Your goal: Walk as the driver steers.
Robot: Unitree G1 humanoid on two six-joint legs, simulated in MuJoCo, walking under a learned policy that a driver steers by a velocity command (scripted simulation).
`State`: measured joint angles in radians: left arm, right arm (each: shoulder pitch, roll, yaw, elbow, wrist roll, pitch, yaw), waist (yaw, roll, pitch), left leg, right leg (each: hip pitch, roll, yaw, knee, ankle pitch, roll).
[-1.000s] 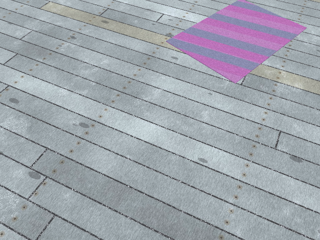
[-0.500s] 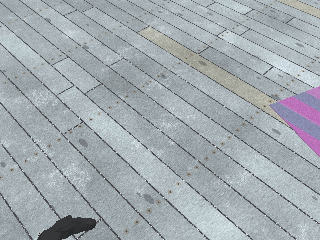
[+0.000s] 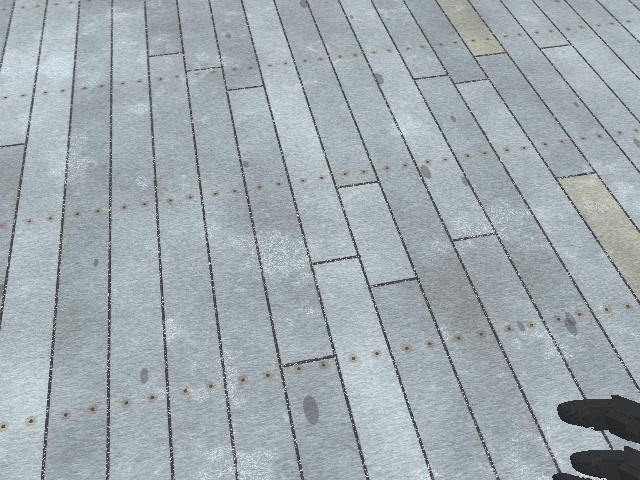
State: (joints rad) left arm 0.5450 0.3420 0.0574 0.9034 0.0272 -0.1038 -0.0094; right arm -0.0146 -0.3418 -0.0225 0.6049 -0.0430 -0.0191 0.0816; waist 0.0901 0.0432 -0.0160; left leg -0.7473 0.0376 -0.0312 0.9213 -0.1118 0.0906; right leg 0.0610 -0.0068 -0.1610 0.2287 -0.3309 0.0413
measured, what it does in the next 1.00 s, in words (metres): walks ahead: left foot, then right foot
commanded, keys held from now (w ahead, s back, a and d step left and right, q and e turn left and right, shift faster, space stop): shift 1.00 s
